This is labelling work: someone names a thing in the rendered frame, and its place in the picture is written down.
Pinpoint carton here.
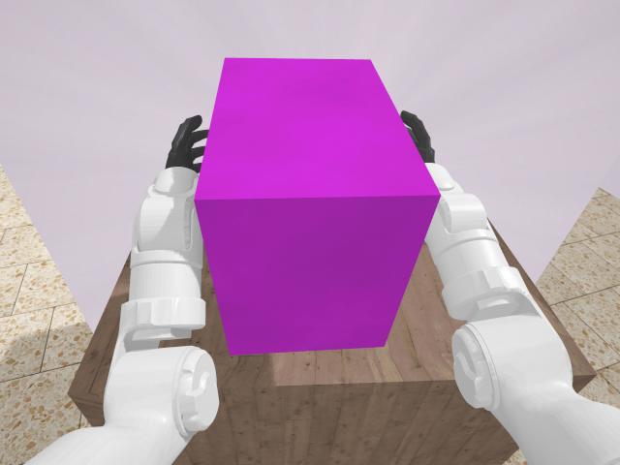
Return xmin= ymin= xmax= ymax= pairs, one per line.
xmin=194 ymin=58 xmax=441 ymax=356

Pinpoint robot left forearm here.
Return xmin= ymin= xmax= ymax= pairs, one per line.
xmin=104 ymin=167 xmax=205 ymax=420

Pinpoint robot right upper arm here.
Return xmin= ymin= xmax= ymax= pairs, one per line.
xmin=451 ymin=313 xmax=620 ymax=465

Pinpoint robot right forearm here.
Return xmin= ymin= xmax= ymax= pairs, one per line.
xmin=424 ymin=163 xmax=573 ymax=385

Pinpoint robot left upper arm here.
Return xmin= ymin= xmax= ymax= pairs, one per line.
xmin=23 ymin=346 xmax=219 ymax=465

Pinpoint pedestal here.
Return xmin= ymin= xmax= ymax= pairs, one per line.
xmin=68 ymin=217 xmax=598 ymax=465

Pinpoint robot left hand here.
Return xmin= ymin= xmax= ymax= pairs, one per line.
xmin=166 ymin=115 xmax=209 ymax=173

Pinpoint robot right hand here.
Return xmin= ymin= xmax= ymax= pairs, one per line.
xmin=400 ymin=110 xmax=435 ymax=164

